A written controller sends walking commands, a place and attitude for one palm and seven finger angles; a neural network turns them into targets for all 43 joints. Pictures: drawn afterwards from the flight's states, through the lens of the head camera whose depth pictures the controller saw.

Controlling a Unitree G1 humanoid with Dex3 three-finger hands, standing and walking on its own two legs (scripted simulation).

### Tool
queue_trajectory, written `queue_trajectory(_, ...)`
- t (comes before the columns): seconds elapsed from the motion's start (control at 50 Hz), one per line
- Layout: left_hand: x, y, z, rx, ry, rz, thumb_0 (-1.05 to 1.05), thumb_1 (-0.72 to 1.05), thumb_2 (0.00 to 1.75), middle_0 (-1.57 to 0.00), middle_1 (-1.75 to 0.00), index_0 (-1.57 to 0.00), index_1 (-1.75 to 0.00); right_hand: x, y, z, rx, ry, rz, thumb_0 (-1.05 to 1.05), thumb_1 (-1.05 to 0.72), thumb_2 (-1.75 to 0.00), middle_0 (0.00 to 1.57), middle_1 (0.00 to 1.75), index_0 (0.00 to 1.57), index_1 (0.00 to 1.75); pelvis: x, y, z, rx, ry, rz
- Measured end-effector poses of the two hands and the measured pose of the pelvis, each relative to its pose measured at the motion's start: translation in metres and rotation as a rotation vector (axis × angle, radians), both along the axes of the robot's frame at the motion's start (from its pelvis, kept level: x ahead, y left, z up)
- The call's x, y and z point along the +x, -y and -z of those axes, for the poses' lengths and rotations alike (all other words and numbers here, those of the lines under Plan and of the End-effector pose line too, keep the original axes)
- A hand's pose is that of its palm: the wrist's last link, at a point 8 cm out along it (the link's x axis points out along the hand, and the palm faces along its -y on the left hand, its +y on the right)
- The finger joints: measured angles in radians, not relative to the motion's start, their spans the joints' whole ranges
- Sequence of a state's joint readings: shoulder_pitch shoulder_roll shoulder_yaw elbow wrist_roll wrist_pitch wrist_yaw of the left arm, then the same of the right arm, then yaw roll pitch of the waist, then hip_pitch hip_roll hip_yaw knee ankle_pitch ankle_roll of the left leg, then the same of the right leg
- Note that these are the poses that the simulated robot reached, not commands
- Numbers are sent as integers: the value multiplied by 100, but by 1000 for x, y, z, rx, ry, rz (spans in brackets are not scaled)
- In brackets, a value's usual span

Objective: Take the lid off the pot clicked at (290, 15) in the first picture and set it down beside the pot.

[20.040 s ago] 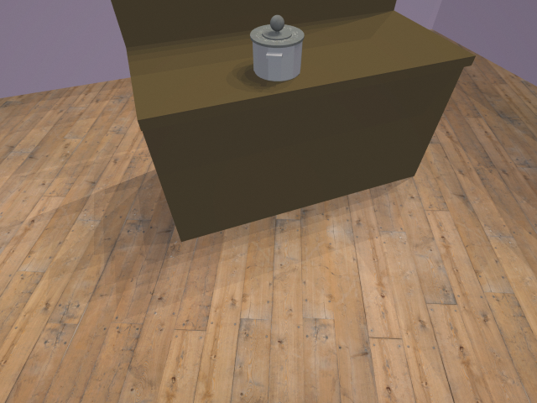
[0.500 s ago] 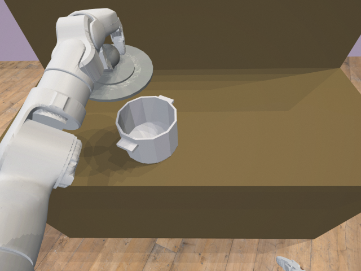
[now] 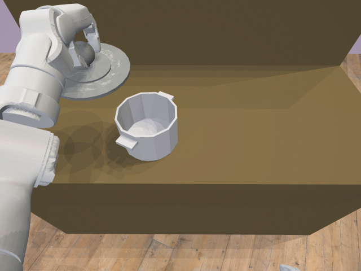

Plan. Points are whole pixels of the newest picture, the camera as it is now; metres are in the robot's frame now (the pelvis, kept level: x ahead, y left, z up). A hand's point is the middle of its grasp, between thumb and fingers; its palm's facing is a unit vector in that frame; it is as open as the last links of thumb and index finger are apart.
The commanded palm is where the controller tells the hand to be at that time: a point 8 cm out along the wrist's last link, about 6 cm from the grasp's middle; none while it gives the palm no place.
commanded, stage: move the lid sideways beside the pot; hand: left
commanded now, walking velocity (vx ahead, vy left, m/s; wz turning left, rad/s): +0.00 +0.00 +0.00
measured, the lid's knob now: (82, 53) +0.51 +0.19 +0.21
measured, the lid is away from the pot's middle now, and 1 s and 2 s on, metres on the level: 0.11 0.23 0.23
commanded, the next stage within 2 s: lower the lid onto the table in 1.10 s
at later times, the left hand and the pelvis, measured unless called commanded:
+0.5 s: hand (40, 57) +0.48 +0.27 +0.23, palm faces -0.29 -0.08 -0.95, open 8.0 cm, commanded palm +0.49 +0.26 +0.30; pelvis +0.00 +0.01 +0.00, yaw +0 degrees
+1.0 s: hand (17, 56) +0.49 +0.31 +0.23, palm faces -0.29 -0.11 -0.95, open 8.0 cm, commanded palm +0.50 +0.32 +0.30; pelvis +0.01 +0.01 +0.00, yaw +0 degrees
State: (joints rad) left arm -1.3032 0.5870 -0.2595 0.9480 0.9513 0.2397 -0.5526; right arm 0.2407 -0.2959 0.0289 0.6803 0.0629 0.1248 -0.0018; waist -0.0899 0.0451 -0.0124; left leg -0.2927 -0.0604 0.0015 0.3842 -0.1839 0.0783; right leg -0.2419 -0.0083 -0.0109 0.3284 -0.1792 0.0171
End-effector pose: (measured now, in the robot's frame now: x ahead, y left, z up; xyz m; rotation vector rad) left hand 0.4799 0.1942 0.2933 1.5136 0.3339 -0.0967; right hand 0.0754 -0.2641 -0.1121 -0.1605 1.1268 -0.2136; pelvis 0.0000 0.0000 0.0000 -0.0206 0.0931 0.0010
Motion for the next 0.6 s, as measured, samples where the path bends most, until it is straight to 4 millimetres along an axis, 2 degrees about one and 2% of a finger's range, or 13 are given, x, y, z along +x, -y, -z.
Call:
queue_trajectory(0.38,0,-58,3,0,-6,-64,-3,17,81,-74,-100,-64,-94,-5,5,-4,-37,-46,17,1,-91,-90,20,30,20,30,4,-5,1,-8,-18,-3)
queue_trajectory(0.6,2,-81,8,-10,-27,-80,-3,17,82,-74,-100,-64,-94,-7,1,-5,-52,-62,22,1,-91,-90,20,30,20,30,5,-8,1,-13,-30,-4)
